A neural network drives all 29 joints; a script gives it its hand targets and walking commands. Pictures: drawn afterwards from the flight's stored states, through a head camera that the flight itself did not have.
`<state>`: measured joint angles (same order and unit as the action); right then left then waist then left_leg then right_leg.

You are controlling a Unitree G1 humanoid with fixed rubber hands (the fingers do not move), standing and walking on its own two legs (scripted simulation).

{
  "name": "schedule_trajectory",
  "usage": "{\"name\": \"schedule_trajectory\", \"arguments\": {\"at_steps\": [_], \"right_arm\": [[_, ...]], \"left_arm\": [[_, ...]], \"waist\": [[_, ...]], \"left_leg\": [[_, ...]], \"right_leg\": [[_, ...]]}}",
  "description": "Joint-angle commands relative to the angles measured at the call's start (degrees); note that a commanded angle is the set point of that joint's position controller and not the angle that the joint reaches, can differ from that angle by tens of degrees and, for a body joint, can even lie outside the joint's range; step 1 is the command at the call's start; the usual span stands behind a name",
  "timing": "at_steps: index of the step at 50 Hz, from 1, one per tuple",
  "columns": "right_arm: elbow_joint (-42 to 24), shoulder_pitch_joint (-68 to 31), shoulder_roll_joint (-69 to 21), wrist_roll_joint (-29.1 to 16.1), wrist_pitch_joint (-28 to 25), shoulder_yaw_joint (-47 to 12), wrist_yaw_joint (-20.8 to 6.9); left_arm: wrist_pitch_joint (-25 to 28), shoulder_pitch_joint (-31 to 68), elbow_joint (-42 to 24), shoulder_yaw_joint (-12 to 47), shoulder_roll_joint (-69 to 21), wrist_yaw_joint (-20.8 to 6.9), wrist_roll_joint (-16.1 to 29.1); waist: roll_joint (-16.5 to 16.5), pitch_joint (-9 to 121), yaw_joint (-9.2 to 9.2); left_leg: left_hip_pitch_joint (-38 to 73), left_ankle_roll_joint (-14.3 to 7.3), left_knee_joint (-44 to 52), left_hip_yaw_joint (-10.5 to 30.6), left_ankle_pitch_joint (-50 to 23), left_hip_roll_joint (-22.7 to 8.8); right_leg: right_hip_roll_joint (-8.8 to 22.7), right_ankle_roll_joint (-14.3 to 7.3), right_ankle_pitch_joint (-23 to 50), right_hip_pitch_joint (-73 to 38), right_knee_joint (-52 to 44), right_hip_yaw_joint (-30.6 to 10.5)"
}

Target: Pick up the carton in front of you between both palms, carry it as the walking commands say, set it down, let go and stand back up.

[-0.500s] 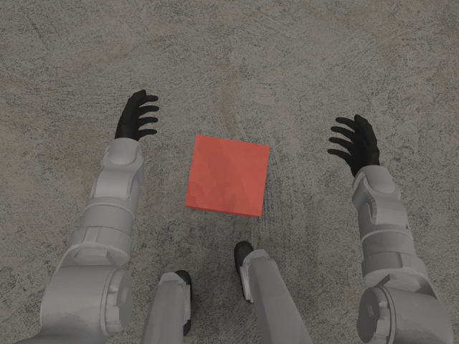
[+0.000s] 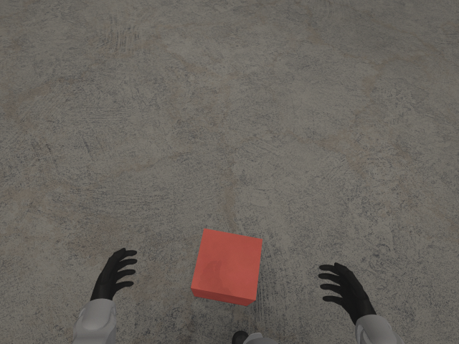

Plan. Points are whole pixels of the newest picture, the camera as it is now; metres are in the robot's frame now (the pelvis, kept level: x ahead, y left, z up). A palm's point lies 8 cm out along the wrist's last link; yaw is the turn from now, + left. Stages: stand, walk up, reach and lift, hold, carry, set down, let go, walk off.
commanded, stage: let go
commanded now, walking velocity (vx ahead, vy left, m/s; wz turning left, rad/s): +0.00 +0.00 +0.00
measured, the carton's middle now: (226, 269) +0.37 -0.06 -0.63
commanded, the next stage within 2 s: stand in 0.68 s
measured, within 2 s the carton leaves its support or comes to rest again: neither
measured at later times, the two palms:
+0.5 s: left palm out of the picture +0.18 +0.27 -0.05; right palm (340, 315) +0.18 -0.19 -0.05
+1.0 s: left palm out of the picture +0.12 +0.29 -0.06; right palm (376, 343) +0.13 -0.26 -0.09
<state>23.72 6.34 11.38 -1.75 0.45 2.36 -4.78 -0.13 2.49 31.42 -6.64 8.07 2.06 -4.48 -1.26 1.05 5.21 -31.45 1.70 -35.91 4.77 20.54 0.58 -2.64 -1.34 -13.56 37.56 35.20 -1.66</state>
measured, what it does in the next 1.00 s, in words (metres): stands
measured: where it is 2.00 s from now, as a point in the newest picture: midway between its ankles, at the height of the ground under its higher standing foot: outside the picture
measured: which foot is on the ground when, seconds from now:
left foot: down 0.00-1.00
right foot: down 0.00-1.00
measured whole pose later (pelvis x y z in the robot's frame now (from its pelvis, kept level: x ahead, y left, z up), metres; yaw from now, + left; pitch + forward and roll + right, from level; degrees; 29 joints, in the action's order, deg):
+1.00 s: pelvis +0.01 +0.01 +0.01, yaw +0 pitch -2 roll +0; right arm 38.3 14.1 17.1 1.4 0.0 4.0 0.5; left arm 0.6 -12.6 42.7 -4.4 15.4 1.9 -2.0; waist 3.6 -1.1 -0.5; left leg -7.7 0.8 -30.1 4.3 20.9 0.7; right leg -1.9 -0.9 -15.3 14.4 31.3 -1.5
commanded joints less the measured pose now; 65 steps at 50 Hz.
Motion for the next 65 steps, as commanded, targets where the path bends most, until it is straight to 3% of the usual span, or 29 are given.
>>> {"name": "schedule_trajectory", "arguments": {"at_steps": [1,9,18,23,24,25,27,34,35,39,48,65], "right_arm": [[-6.5,3.1,4.8,-0.3,-1.2,0.6,0.6],[-4.9,6.1,6.4,0.5,0.6,1.4,0.9],[-3.8,6.7,7.4,2.4,4.4,2.8,1.0],[-4.1,5.7,7.4,2.9,5.5,3.1,0.6],[-6.9,2.6,10.4,3.8,8.3,3.7,2.1],[-6.2,4.9,9.6,3.9,8.8,3.2,2.6],[-6.2,5.2,9.0,3.7,9.3,2.6,3.1],[-7.1,4.7,8.2,2.9,10.4,1.4,3.9],[1.6,2.4,12.1,1.7,6.0,3.7,4.4],[4.5,4.2,10.3,2.9,0.4,3.4,4.3],[10.1,6.0,11.9,3.2,-1.5,3.3,5.5],[15.8,8.9,13.3,2.8,-1.8,2.0,6.9]], "left_arm": [[1.6,-3.3,-6.2,-0.3,5.0,-0.8,0.7],[-0.2,-11.3,-9.0,2.1,6.3,-3.3,2.4],[-4.1,-12.5,-12.4,4.4,7.5,-5.3,4.9],[-5.3,-12.6,-12.9,4.0,7.9,-5.4,4.4],[-3.7,-15.2,-8.9,4.4,7.5,-4.2,5.7],[-3.4,-15.2,-9.8,3.9,8.2,-3.5,5.0],[-3.2,-14.5,-10.0,4.0,8.2,-2.9,5.2],[-3.8,-13.8,-8.9,3.8,8.8,-3.1,4.9],[-2.6,-15.1,0.9,0.8,13.6,-1.3,2.3],[0.3,-13.5,2.8,0.6,13.3,-0.3,2.4],[1.7,-12.7,7.2,0.7,14.2,0.0,2.5],[1.6,-12.8,12.6,1.0,15.6,-0.1,3.1]], "waist": [[0.7,17.0,-1.96],[5.4,6.0,-4.82],[3.1,-1.8,-4.26],[3.7,-2.2,-4.61],[3.0,1.7,-4.37],[4.7,1.2,-4.78],[5.2,1.2,-4.78],[3.5,0.2,-5.01],[7.4,1.0,-6.47],[2.8,-1.0,-5.49],[-0.2,-0.3,-5.4],[1.2,-2.0,-5.81]], "left_leg": [[0.1,-1.1,8.9,-3.9,-10.0,2.9],[14.6,0.1,15.0,-2.5,-18.4,0.8],[16.5,-0.1,17.5,-1.5,-20.0,-0.8],[17.1,0.1,16.9,-1.5,-22.2,-0.8],[21.6,0.6,14.3,-1.3,-28.9,-0.9],[21.8,1.0,13.3,-1.0,-31.9,-0.9],[21.8,1.0,12.8,-0.8,-33.3,-0.9],[18.6,-0.3,13.1,-2.2,-25.4,0.4],[19.0,0.0,9.8,-2.7,-16.8,-0.6],[19.0,-0.8,10.7,-0.2,-6.7,-1.5],[21.0,-0.9,9.7,0.9,-10.9,-2.3],[20.2,-1.1,11.1,1.8,-9.1,-3.1]], "right_leg": [[1.5,3.2,27.1,-35.8,-3.9,-1.7],[-0.5,2.4,18.9,-35.7,-9.9,1.1],[-1.7,2.1,14.6,-38.3,-10.9,2.1],[-1.9,2.1,14.2,-39.0,-10.5,2.3],[-3.0,2.3,12.7,-36.7,-8.7,2.7],[-2.8,2.1,12.5,-35.6,-8.6,2.6],[-2.9,2.1,13.2,-34.4,-8.5,2.2],[-2.1,2.2,15.3,-35.6,-8.8,1.4],[3.5,1.8,14.0,-29.7,-6.9,0.5],[3.9,0.9,4.7,-24.8,-8.9,-1.7],[5.0,0.5,9.8,-25.6,-9.4,-3.6],[6.2,-0.1,7.4,-27.3,-11.3,-5.5]]}}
